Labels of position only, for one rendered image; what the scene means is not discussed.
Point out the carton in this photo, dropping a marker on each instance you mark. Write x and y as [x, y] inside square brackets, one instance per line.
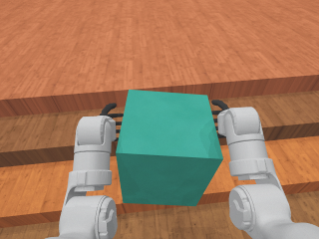
[168, 148]

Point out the robot left hand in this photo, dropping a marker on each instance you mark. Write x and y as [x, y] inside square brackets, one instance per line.
[105, 111]

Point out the left robot forearm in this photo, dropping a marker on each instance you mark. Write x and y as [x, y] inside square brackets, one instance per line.
[92, 157]

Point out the right robot forearm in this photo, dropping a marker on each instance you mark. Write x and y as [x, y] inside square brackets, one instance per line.
[246, 144]

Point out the robot left upper arm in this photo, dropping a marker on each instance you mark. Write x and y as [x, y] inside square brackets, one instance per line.
[89, 217]

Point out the robot right upper arm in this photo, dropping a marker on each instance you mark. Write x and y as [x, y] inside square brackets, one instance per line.
[262, 211]

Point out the robot right hand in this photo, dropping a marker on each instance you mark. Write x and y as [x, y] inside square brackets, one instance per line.
[224, 107]

